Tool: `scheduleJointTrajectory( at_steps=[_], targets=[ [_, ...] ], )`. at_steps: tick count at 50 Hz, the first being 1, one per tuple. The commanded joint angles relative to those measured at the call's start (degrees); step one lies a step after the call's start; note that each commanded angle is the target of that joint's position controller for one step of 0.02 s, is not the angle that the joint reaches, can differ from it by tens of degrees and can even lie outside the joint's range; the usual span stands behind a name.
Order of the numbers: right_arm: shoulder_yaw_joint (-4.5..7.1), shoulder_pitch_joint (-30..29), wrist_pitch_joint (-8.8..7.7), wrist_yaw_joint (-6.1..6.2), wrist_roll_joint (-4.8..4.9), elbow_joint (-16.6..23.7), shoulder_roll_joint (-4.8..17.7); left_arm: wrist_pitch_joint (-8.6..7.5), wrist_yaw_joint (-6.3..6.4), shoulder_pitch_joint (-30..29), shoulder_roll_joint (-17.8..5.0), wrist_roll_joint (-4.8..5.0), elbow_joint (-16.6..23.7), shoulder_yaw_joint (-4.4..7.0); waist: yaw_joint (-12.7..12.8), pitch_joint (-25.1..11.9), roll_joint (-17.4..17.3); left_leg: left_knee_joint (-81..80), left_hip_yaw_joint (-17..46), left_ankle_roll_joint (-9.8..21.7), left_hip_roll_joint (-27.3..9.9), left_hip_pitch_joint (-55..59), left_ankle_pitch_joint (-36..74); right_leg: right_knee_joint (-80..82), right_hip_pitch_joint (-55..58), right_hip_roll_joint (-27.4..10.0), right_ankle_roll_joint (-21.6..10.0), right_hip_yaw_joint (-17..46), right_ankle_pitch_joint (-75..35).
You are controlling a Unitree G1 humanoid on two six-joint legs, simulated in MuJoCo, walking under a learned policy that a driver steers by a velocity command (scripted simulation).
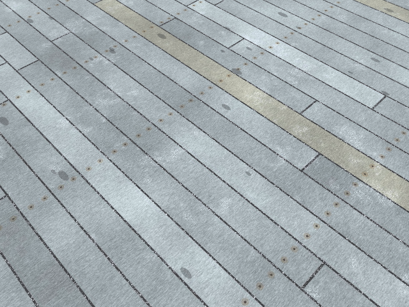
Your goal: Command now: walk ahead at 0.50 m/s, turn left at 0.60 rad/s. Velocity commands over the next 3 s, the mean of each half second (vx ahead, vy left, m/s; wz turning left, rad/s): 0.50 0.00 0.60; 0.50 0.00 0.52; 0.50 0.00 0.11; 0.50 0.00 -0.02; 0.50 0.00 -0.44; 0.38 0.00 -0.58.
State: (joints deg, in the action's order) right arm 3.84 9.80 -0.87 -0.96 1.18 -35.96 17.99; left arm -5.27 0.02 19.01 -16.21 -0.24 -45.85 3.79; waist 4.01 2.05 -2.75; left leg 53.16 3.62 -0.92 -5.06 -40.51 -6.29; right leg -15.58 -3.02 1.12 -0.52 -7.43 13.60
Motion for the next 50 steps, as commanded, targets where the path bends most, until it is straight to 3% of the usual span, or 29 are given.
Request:
scheduleJointTrajectory(
  at_steps=[1, 4, 6, 8, 9, 10, 11, 12, 13, 14, 15, 17, 19, 24, 28, 32, 33, 34, 35, 36, 37, 39, 40, 42, 43, 46, 47, 48, 50],
  targets=[
    [-0.41, -5.19, -1.26, -1.19, 0.02, 4.83, 0.42, -0.67, 0.39, -3.58, -9.64, 0.47, 3.37, 2.14, -0.07, 1.31, 6.10, -9.15, -2.11, 0.78, -0.22, 1.52, 7.65, 6.66, -0.56, -14.72, -8.54, 4.32, -17.46],
    [-0.29, -9.34, -1.33, -2.18, 0.37, 6.59, 0.95, 0.12, 0.37, -1.42, -10.90, 1.30, 1.81, 2.52, 0.76, 2.64, 5.77, -14.68, -4.00, 2.62, 0.61, 1.95, 5.95, 5.53, 4.23, -16.10, -7.38, 1.78, -20.06],
    [0.27, -9.49, -1.19, -2.57, 0.21, 7.52, 2.11, 0.79, 0.45, -1.40, -12.35, 1.83, 1.37, 2.98, -0.54, 1.92, 6.72, -16.75, -6.05, 4.66, 2.36, 5.02, 0.88, 1.71, 6.84, -17.05, -6.41, 0.05, -31.05],
    [1.89, -3.65, -0.69, -2.44, -0.18, 6.74, 5.04, 1.62, 0.85, -1.44, -14.13, 2.18, 1.38, 3.52, -4.76, -2.83, 8.33, -17.81, -9.38, 7.43, 6.79, 14.98, -4.54, -9.86, 7.96, -16.45, -5.10, -2.47, -50.31],
    [3.51, 5.52, -0.41, -1.94, 0.02, 4.37, 7.60, 1.97, 1.11, -2.17, -13.76, 2.35, 1.66, 3.30, -10.03, -7.54, 7.12, -21.24, -10.06, 9.57, 9.24, 27.78, -1.46, -21.29, 3.79, -14.76, -3.52, -4.36, -52.25],
    [5.31, 15.55, 0.20, -0.80, 0.32, 2.01, 11.52, 1.73, 1.36, -1.25, -11.48, 1.11, 2.70, 2.28, -14.23, -12.80, 2.44, -21.53, -1.11, 12.52, 4.83, 46.10, -0.43, -38.05, -10.42, -12.71, -1.15, -4.21, -36.15],
    [6.05, 12.07, -0.13, -0.26, 1.08, 3.37, 18.22, 0.35, 0.76, 2.76, -3.85, -0.57, 6.77, -0.38, -7.10, -18.68, -14.88, -28.49, 34.24, 24.51, -11.49, 64.35, -10.19, -61.50, -36.50, 0.00, 2.66, -0.81, 15.86],
    [4.50, 14.13, -1.01, -0.58, 0.33, 4.88, 13.54, -1.99, -0.21, -1.15, -8.64, 0.80, 7.19, 0.24, -11.20, -25.86, -7.75, -35.69, 45.18, 25.53, -14.29, 65.99, -18.27, -66.73, -42.31, -0.37, 1.62, 13.61, 18.90],
    [3.43, 13.08, -1.79, -0.71, -0.32, 3.76, 10.00, -2.83, -0.71, -6.68, -10.49, 2.91, 8.83, 0.68, -11.67, -17.54, -4.37, -36.02, 36.14, 22.28, -12.26, 60.52, -15.52, -65.50, -45.57, -2.87, 0.57, 13.37, 14.36],
    [2.99, 9.85, -2.37, -0.82, -0.23, 3.43, 8.89, -3.19, -0.46, -7.33, -9.34, 2.29, 9.22, 0.23, -8.56, -10.89, 0.98, -36.20, 29.12, 20.08, -9.72, 50.91, -8.83, -58.93, -43.65, -5.35, 0.23, 13.01, 9.55],
    [2.36, 6.19, -2.57, -0.69, -0.25, 3.73, 6.85, -3.02, 0.13, -7.98, -9.34, 0.41, 8.55, 0.46, -6.54, -8.26, 3.01, -36.62, 24.08, 18.38, -7.51, 44.02, -2.37, -53.50, -39.88, -7.19, 0.49, 12.84, 7.15],
    [2.08, 2.83, -2.76, -0.36, -1.08, 4.47, 6.70, -1.89, 0.04, -5.90, -9.74, -0.53, 8.25, 0.82, -3.33, -5.97, 0.35, -38.60, 20.92, 18.87, -5.75, 34.92, 7.16, -49.42, -33.61, -7.94, 1.67, 12.98, 5.19],
    [2.10, 3.08, -2.97, 0.24, -0.76, 3.48, 6.83, -0.82, 0.09, -5.77, -7.83, -0.95, 7.83, 0.41, -2.69, -4.76, 1.68, -40.04, 17.00, 18.70, -4.23, 29.89, 10.30, -45.26, -31.92, -7.51, 3.06, 11.56, 2.98],
    [2.63, 6.77, -2.32, 1.64, 0.00, 0.77, 8.63, -0.74, -0.47, -16.79, -4.45, -0.69, 10.61, -1.13, -6.62, -1.55, -0.33, -39.22, 11.39, 14.77, 0.53, 23.89, 5.56, -23.68, -27.77, -3.77, 4.94, 10.27, -15.30],
    [2.69, 10.52, -1.84, 1.86, 0.58, -1.40, 8.75, -1.38, -1.26, -21.59, -5.88, 0.47, 12.17, -0.66, -8.28, -1.41, -1.68, -36.12, 16.25, 13.27, -0.94, 26.91, -0.84, -15.48, -24.23, -1.53, 3.95, 11.90, -17.73],
    [2.55, 9.89, -1.15, 1.99, 0.38, -1.90, 7.73, -2.14, -1.34, -16.68, -8.11, 0.74, 11.38, 0.94, -4.79, -2.47, -4.75, -28.62, 21.64, 11.08, -1.67, 31.17, 0.14, -10.91, -16.95, -0.95, 0.62, 11.83, -9.75],
    [1.89, 9.71, -1.18, 1.88, 0.17, -1.65, 5.84, -2.36, -0.96, -11.67, -9.41, 0.32, 10.39, 1.77, -2.25, -5.52, -4.16, -22.94, 19.97, 9.38, 0.88, 29.68, 2.16, -9.37, -8.61, -2.23, -1.19, 11.89, -9.69],
    [0.57, 9.97, -1.39, 1.65, -0.56, -0.72, 2.27, -2.52, -0.43, -3.63, -12.25, -0.63, 9.89, 2.65, 1.10, -13.10, 1.47, -7.73, 15.50, 7.19, 4.26, 23.58, -3.78, -10.27, 5.35, -11.35, -4.95, 20.25, -7.09],
    [-0.41, 17.17, -1.80, 1.70, 1.08, 0.83, -0.40, -1.67, -0.57, 1.71, -16.49, -1.19, 7.76, 3.80, -1.47, -20.30, 19.67, 10.50, 7.18, 3.15, 11.89, 3.85, -26.77, -5.28, 23.04, -24.11, -14.30, 45.95, 6.47],
    [0.54, 17.00, -1.82, 1.96, 1.53, -0.37, 5.41, -1.32, -1.00, 1.25, -11.54, 0.28, 8.17, 2.89, -0.62, -16.95, 16.06, 18.89, 7.82, 2.15, 7.21, -3.77, -26.64, -2.02, 21.50, -25.54, -14.03, 52.77, 19.41],
    [1.53, 11.05, -1.47, 1.97, 1.15, -0.04, 8.61, -0.96, -0.73, -0.96, -8.11, 0.44, 8.68, 1.95, 0.83, -9.78, 10.73, 21.29, 6.99, 1.64, 5.27, -5.64, -21.26, -1.19, 15.20, -22.98, -11.48, 43.98, 18.04],
    [1.73, 5.76, -1.15, 1.90, -0.17, 1.18, 7.43, -0.35, -0.49, -5.23, -5.77, -0.30, 8.49, 1.02, -0.64, -2.53, 6.23, 18.23, 4.89, 1.10, 2.13, -3.17, -14.55, 0.91, 3.91, -17.98, -9.34, 30.58, 4.02],
    [1.72, 6.08, -1.00, 1.52, 0.20, 1.57, 6.26, -0.48, -0.30, -5.91, -5.48, -0.69, 8.08, 0.81, -2.09, -1.68, 8.75, 16.70, 4.61, 1.09, 0.58, -0.68, -12.67, 2.12, 0.46, -16.89, -9.00, 26.67, -0.11],
    [1.14, 6.32, -0.66, 1.27, 0.33, 1.25, 3.35, -0.94, -0.48, -5.27, -4.67, -0.35, 6.75, 0.71, -2.47, -1.37, 8.37, 13.72, 3.22, 1.15, 0.30, 1.80, -11.80, 4.72, -2.47, -14.68, -9.58, 21.47, -3.99],
    [0.72, 5.77, -0.55, 1.21, 0.38, 1.76, 2.17, -1.20, -0.61, -4.97, -5.91, -0.17, 5.96, 1.02, -3.03, -0.79, 9.28, 10.97, 3.05, 0.91, 0.03, 1.82, -11.52, 5.80, -3.81, -15.50, -10.70, 20.47, -5.52],
    [-0.14, 2.28, -0.98, 0.79, -0.39, 2.40, 0.74, -1.32, -0.84, -4.16, -7.82, 0.25, 4.09, 1.61, -2.84, -0.40, 7.40, 0.85, 2.36, 0.51, -0.11, 0.83, -6.20, 7.05, -2.31, -15.51, -11.80, 15.60, -12.57],
    [0.09, 0.92, -1.08, 0.70, -0.76, 2.07, 1.43, -1.25, -0.84, -3.73, -7.00, 0.44, 3.59, 1.39, -2.12, -0.91, 5.02, -0.64, 1.73, 0.94, 0.52, 0.49, -2.35, 7.50, -0.37, -13.89, -10.84, 13.55, -14.33],
    [-0.61, -0.32, -1.46, 0.26, -0.42, 2.82, -0.03, -1.12, -0.85, -3.93, -9.06, 0.61, 3.21, 1.73, -2.41, -0.33, 8.13, -5.47, 1.22, 0.92, -0.32, 2.01, -0.15, 7.63, -1.82, -15.34, -11.38, 12.61, -15.90],
    [-0.99, -4.51, -2.29, -0.63, -0.52, 3.37, 0.13, -0.60, -0.74, -2.96, -9.18, 1.35, 2.18, 1.73, -0.78, 1.20, 7.18, -12.60, -1.53, 1.01, 0.18, 4.96, 4.15, 7.49, -2.29, -13.79, -10.25, 8.91, -17.25]
  ],
)
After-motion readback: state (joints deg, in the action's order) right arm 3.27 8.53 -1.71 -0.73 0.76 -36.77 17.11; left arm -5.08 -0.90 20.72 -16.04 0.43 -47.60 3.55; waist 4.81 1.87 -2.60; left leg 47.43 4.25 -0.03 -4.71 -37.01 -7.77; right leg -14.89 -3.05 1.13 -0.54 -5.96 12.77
